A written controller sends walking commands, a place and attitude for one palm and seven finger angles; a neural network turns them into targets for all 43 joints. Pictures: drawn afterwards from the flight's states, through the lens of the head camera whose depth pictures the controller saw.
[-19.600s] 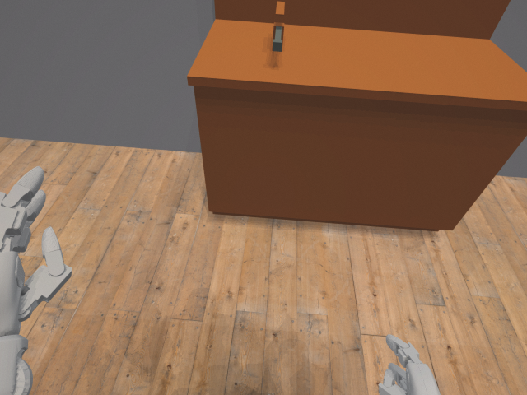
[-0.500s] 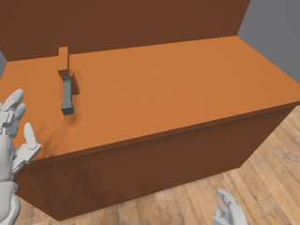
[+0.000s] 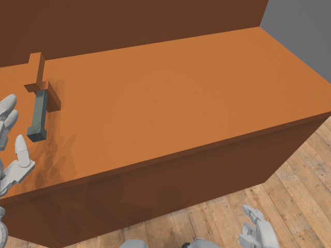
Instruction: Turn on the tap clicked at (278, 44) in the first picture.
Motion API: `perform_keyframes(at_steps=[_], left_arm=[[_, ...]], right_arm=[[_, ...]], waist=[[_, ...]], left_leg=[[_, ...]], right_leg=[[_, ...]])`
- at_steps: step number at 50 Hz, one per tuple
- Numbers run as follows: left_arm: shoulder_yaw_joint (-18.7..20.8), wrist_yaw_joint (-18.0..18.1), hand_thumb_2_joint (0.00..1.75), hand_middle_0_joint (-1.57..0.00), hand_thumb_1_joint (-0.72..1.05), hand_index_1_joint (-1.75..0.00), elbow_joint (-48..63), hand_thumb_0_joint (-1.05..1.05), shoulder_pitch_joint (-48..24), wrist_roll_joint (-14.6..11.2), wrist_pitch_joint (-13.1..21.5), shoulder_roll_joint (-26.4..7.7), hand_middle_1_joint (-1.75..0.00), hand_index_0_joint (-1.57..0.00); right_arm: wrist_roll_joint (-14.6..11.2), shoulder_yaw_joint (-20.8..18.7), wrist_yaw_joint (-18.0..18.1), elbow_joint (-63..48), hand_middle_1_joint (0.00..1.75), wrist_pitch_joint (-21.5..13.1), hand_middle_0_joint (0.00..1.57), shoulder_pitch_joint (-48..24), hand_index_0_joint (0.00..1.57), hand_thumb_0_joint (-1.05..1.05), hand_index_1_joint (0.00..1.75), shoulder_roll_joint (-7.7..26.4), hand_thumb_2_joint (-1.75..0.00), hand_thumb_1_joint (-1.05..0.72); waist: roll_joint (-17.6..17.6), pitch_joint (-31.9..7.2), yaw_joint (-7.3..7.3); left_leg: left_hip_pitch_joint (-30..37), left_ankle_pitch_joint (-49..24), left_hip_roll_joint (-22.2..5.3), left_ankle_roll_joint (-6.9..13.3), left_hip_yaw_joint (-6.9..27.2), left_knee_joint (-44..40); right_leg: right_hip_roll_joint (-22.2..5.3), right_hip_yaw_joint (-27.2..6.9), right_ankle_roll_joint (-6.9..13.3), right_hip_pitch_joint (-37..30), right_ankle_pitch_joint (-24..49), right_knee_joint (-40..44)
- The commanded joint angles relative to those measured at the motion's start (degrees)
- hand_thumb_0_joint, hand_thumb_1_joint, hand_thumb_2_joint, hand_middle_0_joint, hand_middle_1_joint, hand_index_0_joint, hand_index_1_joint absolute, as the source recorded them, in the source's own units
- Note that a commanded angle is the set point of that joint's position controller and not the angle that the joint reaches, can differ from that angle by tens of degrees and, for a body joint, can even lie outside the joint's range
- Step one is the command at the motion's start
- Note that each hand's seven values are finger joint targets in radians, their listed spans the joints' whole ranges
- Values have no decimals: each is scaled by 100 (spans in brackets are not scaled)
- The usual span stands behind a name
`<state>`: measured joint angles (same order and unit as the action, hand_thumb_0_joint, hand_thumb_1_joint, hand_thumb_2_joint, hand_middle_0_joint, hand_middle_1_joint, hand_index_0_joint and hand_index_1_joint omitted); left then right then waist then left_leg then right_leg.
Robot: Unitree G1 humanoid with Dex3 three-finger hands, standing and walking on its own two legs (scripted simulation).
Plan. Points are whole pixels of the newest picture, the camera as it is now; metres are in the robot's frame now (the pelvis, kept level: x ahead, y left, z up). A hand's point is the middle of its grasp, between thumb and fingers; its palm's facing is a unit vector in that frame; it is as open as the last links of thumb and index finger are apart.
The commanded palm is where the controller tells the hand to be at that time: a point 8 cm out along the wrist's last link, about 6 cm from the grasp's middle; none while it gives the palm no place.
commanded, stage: come to a stop and stand still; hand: left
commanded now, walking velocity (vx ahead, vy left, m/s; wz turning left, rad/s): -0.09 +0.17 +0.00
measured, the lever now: (37, 133) +0.33 +0.32 +0.10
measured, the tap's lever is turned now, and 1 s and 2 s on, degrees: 0 0 0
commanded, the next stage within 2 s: look again from close up in 0.70 s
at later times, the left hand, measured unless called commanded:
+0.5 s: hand (40, 132) +0.27 +0.25 +0.18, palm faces +0.40 -0.84 -0.36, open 7.4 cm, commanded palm +0.21 +0.29 +0.20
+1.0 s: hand (51, 143) +0.26 +0.23 +0.17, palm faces +0.29 -0.88 -0.36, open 7.4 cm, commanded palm +0.20 +0.29 +0.20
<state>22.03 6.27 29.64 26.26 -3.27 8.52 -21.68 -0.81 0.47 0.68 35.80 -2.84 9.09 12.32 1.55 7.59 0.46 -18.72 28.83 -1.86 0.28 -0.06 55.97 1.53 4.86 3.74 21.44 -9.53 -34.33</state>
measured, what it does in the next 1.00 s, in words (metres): steps on the spot: left foot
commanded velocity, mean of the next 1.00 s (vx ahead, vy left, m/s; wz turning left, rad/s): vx -0.07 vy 0.00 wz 0.00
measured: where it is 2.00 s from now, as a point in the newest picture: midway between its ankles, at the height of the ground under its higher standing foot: outside the picture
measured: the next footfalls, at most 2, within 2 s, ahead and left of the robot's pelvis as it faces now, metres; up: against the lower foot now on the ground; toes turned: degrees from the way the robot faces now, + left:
left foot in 0.10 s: +0.07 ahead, +0.10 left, +0.00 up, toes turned +3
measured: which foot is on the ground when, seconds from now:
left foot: up 0.00-0.08, down 0.10-1.00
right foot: down 0.00-1.00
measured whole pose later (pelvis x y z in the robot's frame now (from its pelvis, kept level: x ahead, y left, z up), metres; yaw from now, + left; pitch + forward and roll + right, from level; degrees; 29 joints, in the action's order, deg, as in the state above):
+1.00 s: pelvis +0.04 +0.01 +0.02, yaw +0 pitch -2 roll +0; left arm 15.7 4.6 22.9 25.1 -2.4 14.1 -18.8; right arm -1.4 1.0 -0.3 33.7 -9.2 14.9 12.0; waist -0.2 3.0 0.4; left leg -10.2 16.3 1.4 2.5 -4.0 27.9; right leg 1.2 2.1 2.0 16.4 -8.9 -26.7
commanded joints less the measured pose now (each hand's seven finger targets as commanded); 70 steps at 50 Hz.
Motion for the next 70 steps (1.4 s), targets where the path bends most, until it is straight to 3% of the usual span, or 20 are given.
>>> perform_keyframes(at_steps=[1, 3, 6, 8, 12, 17, 20, 25, 35, 36, 37, 38, 40, 43, 48, 50, 55, 61, 64, 70], left_arm=[[861, 325, 90, -20, 90, -30, 1587, 0, -513, -32, 418, -1206, -30, -20], [698, 394, 90, -20, 90, -30, 1453, 0, -347, 43, 426, -1078, -30, -20], [441, 437, 90, -20, 90, -30, 1469, 0, -349, 117, 449, -847, -30, -20], [520, 436, 90, -20, 90, -30, 1284, 0, -593, 178, 438, -909, -30, -20], [343, 418, 90, -20, 90, -30, 771, 0, -759, 212, 353, -792, -30, -20], [153, 367, 90, -20, 90, -30, 870, 0, -731, 146, 327, -690, -30, -20], [389, 408, 90, -20, 90, -30, 1224, 0, -632, 110, 318, -975, -30, -20], [650, 392, 90, -20, 90, -30, 1560, 0, -209, 10, 350, -1147, -30, -20], [322, 351, 90, -20, 90, -30, 1116, 0, -255, -17, 216, -794, -30, -20], [3415, 239, 90, -20, 90, -30, 2206, 0, -6815, 1095, 1024, -5534, -30, -20], [1321, -124, 90, -20, 90, -30, -1608, 0, -3222, 331, 734, -1762, -30, -20], [901, -99, 90, -20, 90, -30, -1000, 0, -1678, 123, 745, -1377, -30, -20], [-112, -180, 90, -20, 90, -30, -624, 0, -1303, -97, 816, -298, -30, -20], [-271, -96, 90, -20, 90, -30, 357, 0, -850, -15, 925, -440, -30, -20], [733, 69, 90, -20, 90, -30, 634, 0, -729, 8, 946, -1290, -30, -20], [1216, 113, 90, -20, 90, -30, 902, 0, -940, -5, 987, -1737, -30, -20], [742, 28, 90, -20, 90, -30, 1046, 0, -1083, -6, 1088, -1173, -30, -20], [118, -10, 90, -20, 90, -30, 654, 0, -727, 30, 958, -563, -30, -20], [255, 27, 90, -20, 90, -30, 500, 0, -674, 39, 865, -686, -30, -20], [686, 19, 90, -20, 90, -30, 1170, 0, -900, 9, 879, -1063, -30, -20]], right_arm=[[30, -126, 163, -1013, 30, -400, 20, -415, 20, 0, 30, 449, -90, -90], [92, -152, 201, -993, 30, -487, 20, -258, 20, 0, 30, 469, -90, -90], [12, -245, 221, -1161, 30, -545, 20, -244, 20, 0, 30, 661, -90, -90], [-56, -225, 241, -1205, 30, -572, 20, -343, 20, 0, 30, 677, -90, -90], [-16, -258, 251, -1178, 30, -608, 20, -230, 20, 0, 30, 668, -90, -90], [15, -255, 223, -1180, 30, -575, 20, -199, 20, 0, 30, 663, -90, -90], [5, -224, 241, -1197, 30, -525, 20, -370, 20, 0, 30, 617, -90, -90], [-1, -190, 275, -1324, 30, -434, 20, -411, 20, 0, 30, 548, -90, -90], [-23, -190, 320, -1236, 30, -402, 20, -363, 20, 0, 30, 611, -90, -90], [346, -172, 271, -840, 30, -847, 20, 852, 20, 0, 30, 948, -90, -90], [6, -45, 232, -687, 30, -843, 20, 128, 20, 0, 30, 159, -90, -90], [-18, -220, 199, -1073, 30, -905, 20, 262, 20, 0, 30, 391, -90, -90], [-147, -213, 2, -1091, 30, -948, 20, -72, 20, 0, 30, 519, -90, -90], [-112, -202, -147, -1193, 30, -961, 20, 9, 20, 0, 30, 623, -90, -90], [-73, -213, -39, -1280, 30, -1006, 20, -104, 20, 0, 30, 622, -90, -90], [-41, -177, 22, -1231, 30, -972, 20, -248, 20, 0, 30, 622, -90, -90], [-37, -132, 61, -1139, 30, -1107, 20, -206, 20, 0, 30, 548, -90, -90], [-30, -200, -7, -1009, 30, -1177, 20, 0, 20, 0, 30, 648, -90, -90], [-46, -258, 14, -1088, 30, -1077, 20, -60, 20, 0, 30, 664, -90, -90], [-41, -228, 29, -1257, 30, -878, 20, -340, 20, 0, 30, 567, -90, -90]], waist=[[-843, -1399, 56], [-329, -1420, 56], [588, -1038, 108], [1041, -727, 133], [58, -968, 119], [-220, -1284, 77], [-70, -1646, 60], [350, -1856, 114], [128, -1397, 61], [-125, -18, -88], [-199, -1564, 91], [-200, -989, 334], [723, -1595, 164], [584, -1296, 267], [-1201, -1080, 229], [-807, -1000, 167], [733, -1125, 128], [133, -1341, 118], [-218, -1139, 147], [296, -1330, 175]], left_leg=[[974, -454, 185, 94, -309, -1939], [1239, -949, 355, 118, -299, -2853], [499, -500, -556, 497, 864, -3768], [-594, 261, -793, 442, 989, -4318], [-191, -1450, -399, 210, 491, -3479], [412, -2195, -228, 24, 391, -3261], [735, -3226, -320, -43, 381, -3176], [785, -4002, -497, -121, 447, -3293], [467, -1958, -385, -17, 393, -3676], [-583, -2460, -390, 161, 7, -2953], [356, -2328, -178, 224, 209, -3243], [453, -2103, -201, 47, 137, -3222], [871, -1921, -136, 77, 21, -3414], [-205, -1311, -387, 212, 224, -3818], [-90, -796, -76, 176, 216, -3407], [202, -822, -4, 175, 220, -3280], [249, -1245, -124, 173, 245, -3524], [514, -2578, -221, 18, 254, -3474], [368, -2990, -377, -48, 322, -3468], [284, -3652, -589, -31, 328, -3455]], right_leg=[[-1608, -1722, 251, -240, -2050, 2174], [-1271, -1439, 13, -434, -2040, 1899], [-674, -1011, -235, -632, -1582, 1057], [-426, -756, -294, -1292, -1106, 590], [-589, -942, -257, -1562, 583, 1018], [-803, -1260, -90, -1507, 1078, 1329], [-800, -1084, -98, -1766, 2272, 1036], [-628, -810, -159, -1911, 2265, 756], [-605, -1019, -217, -1608, 944, 1328], [-406, -894, -700, -754, 290, 1371], [-883, -786, -110, -964, 46, 1339], [-698, -1516, -174, -1006, 471, 1662], [-728, -1211, -121, -1366, 516, 1134], [-588, -939, -307, -1960, -30, 800], [-684, -1197, -295, -1440, -1180, 1638], [-766, -1343, -209, -1008, -1524, 1866], [-587, -1081, -188, -1421, -401, 1393], [-499, -776, -258, -1758, 1072, 1053], [-519, -787, -308, -1751, 1535, 941], [-439, -669, -331, -1786, 1628, 396]])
